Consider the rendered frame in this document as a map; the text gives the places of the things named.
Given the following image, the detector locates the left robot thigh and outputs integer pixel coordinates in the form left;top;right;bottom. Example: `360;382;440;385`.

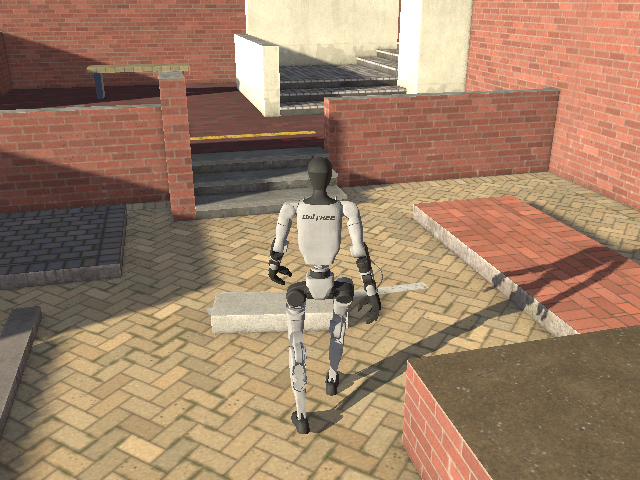
286;281;307;364

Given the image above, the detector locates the right robot upper arm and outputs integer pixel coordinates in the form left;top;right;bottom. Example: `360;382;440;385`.
340;201;366;258

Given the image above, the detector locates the left robot forearm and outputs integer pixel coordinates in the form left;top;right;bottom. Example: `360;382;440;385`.
268;238;284;270

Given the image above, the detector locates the robot left hand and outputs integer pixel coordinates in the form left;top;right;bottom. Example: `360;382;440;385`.
268;266;292;285

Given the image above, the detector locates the right robot forearm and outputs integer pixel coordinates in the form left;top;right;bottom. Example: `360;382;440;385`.
356;242;378;296

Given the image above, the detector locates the robot right hand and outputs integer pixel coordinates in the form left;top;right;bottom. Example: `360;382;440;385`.
358;293;381;324

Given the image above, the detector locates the left robot shin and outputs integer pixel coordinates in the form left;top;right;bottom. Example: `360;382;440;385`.
289;346;307;421

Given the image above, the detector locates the left robot upper arm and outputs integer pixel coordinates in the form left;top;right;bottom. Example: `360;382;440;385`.
273;200;300;253

